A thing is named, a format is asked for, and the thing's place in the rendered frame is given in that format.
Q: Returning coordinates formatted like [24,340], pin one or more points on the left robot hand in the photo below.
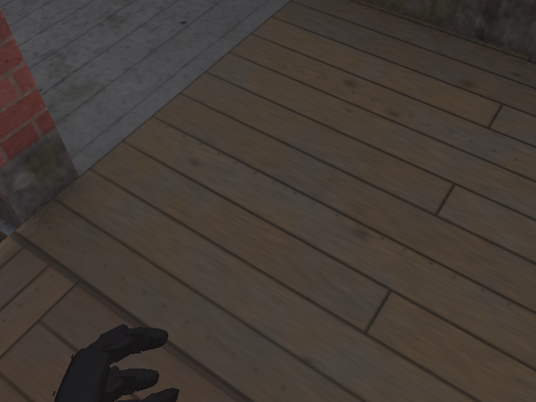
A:
[89,377]

